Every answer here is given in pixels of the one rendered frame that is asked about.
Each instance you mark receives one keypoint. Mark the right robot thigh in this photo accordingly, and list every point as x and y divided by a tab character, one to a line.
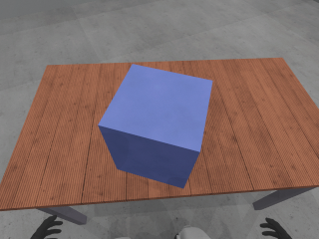
191	233

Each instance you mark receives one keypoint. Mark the robot right hand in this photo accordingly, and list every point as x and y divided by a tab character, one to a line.
278	232

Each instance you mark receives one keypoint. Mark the carton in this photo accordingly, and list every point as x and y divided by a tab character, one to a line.
154	125

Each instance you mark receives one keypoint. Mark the table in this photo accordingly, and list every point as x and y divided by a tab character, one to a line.
261	133

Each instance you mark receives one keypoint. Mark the robot left hand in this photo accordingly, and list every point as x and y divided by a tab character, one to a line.
43	231

